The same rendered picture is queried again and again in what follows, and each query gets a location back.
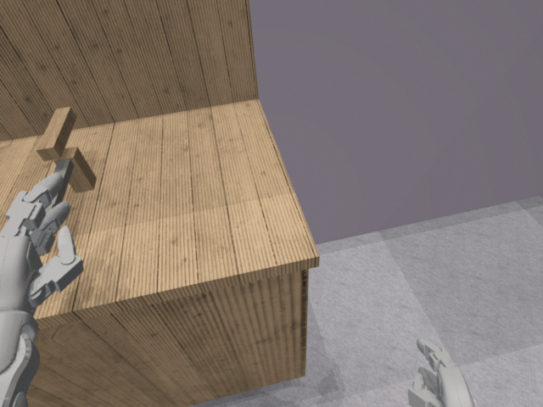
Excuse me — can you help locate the right robot hand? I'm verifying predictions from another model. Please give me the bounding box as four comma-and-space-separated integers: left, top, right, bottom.
408, 337, 475, 407

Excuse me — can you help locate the counter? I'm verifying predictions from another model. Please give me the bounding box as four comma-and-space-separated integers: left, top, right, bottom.
0, 0, 320, 407

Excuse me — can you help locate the left robot hand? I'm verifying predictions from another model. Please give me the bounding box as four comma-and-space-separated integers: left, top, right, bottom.
0, 172, 84, 316

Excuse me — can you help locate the tap lever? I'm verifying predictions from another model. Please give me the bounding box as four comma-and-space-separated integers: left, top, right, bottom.
45, 159, 74, 213

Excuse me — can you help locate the left robot forearm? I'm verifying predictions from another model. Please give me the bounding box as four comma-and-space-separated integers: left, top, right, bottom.
0, 310, 40, 407

